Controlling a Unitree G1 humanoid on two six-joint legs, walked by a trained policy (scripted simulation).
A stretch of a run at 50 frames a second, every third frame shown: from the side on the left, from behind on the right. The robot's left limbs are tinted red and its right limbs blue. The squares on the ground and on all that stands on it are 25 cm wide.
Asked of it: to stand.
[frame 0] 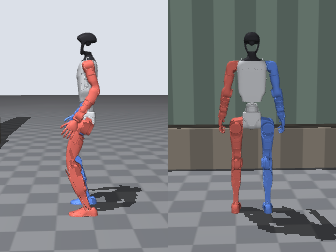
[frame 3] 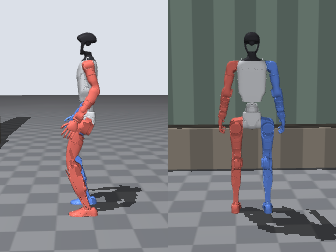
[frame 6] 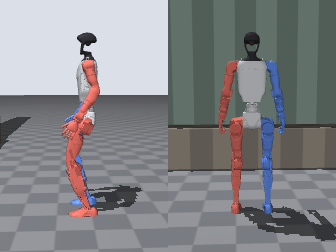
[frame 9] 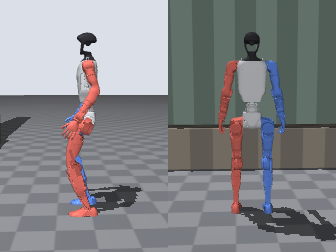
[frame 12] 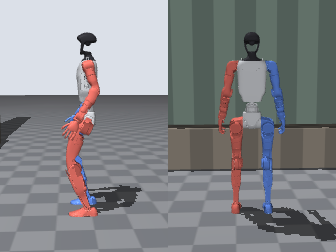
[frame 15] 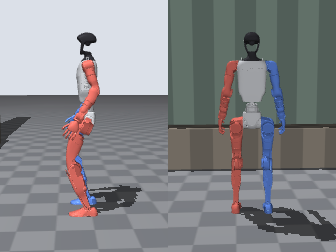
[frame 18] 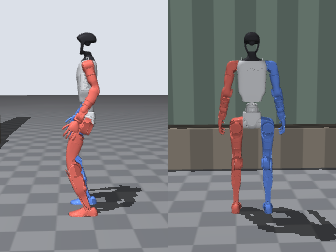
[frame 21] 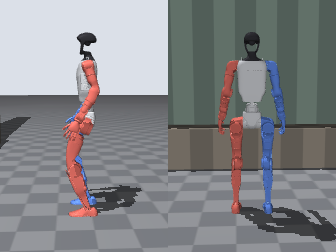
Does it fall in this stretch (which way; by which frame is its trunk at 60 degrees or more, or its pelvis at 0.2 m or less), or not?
no
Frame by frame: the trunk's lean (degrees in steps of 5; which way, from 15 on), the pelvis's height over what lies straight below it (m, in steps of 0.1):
0: 0, 0.8
3: 0, 0.8
6: 0, 0.8
9: 0, 0.8
12: 0, 0.8
15: 0, 0.8
18: 0, 0.8
21: 0, 0.8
